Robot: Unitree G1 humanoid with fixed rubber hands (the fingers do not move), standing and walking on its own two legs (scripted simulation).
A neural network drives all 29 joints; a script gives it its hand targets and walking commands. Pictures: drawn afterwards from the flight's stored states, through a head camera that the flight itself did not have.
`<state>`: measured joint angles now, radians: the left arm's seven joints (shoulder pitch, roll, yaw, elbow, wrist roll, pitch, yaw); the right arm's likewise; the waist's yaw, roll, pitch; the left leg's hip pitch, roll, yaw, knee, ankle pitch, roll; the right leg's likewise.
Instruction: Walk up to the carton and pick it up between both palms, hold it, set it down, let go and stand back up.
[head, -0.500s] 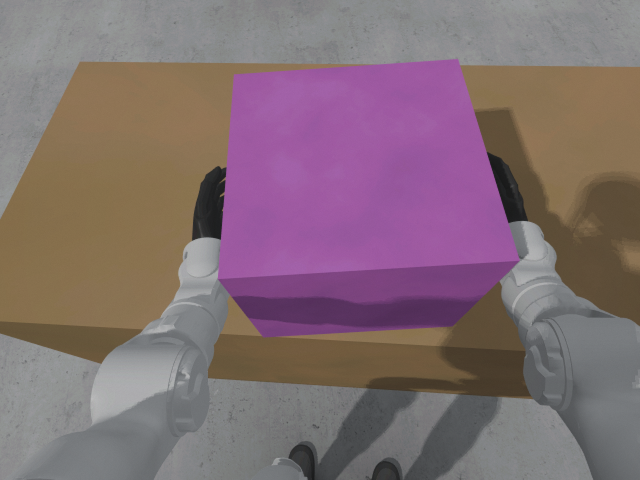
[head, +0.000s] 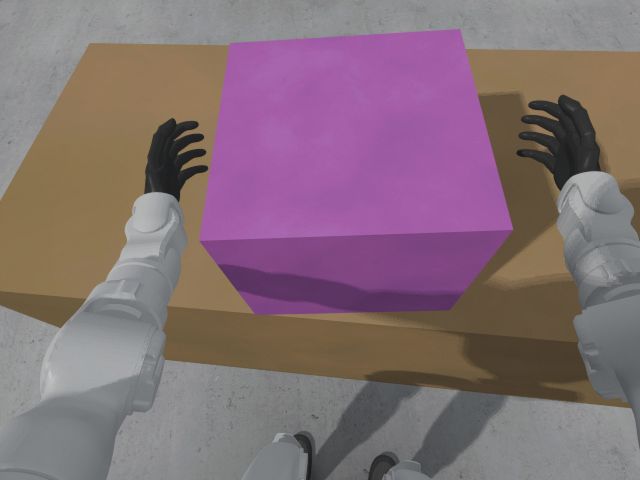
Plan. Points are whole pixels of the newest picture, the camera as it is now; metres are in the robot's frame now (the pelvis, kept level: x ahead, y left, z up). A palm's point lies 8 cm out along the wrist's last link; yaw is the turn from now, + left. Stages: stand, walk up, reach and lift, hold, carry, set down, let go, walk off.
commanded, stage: set down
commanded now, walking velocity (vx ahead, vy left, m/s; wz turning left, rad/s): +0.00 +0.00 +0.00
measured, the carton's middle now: (347, 186) +0.48 +0.06 +0.01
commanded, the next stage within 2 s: none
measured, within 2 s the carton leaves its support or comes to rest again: neither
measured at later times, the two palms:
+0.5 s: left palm (119, 130) +0.42 +0.29 +0.15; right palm (621, 91) +0.50 -0.19 +0.17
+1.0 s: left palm (119, 160) +0.39 +0.28 +0.14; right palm (627, 147) +0.46 -0.21 +0.15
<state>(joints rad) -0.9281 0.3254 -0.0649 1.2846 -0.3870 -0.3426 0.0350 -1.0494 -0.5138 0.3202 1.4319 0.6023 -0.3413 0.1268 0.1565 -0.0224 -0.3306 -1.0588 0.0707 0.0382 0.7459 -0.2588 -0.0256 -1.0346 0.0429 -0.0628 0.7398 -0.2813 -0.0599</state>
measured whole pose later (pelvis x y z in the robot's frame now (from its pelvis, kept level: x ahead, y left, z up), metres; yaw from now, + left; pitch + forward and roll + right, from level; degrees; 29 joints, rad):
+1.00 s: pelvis +0.00 +0.00 +0.04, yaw +2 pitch +15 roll +0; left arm -0.80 0.33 0.03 0.93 -0.25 0.05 0.05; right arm -0.89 -0.53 0.22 1.19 0.56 -0.08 0.13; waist 0.11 -0.02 -0.17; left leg -0.57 0.04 0.02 0.44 -0.14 -0.02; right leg -0.53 0.04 -0.06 0.43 -0.17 -0.05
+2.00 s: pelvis +0.02 +0.00 +0.04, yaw +2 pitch +5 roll +0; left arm -0.06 0.19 0.05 0.61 -0.17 -0.29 0.08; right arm -0.15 -0.42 0.16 0.92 0.51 -0.46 0.18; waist 0.03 -0.01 -0.06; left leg -0.34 0.03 0.02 0.49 -0.23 -0.02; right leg -0.32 0.03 -0.03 0.50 -0.27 -0.05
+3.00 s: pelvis +0.03 +0.01 +0.05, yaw +1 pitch -2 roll +1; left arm 0.17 0.21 0.03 0.65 -0.11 -0.24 0.05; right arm 0.10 -0.27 0.12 0.91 0.25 -0.49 0.10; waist 0.03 -0.03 -0.01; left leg -0.18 0.02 0.03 0.47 -0.26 -0.02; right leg -0.16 0.03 -0.01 0.48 -0.30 -0.04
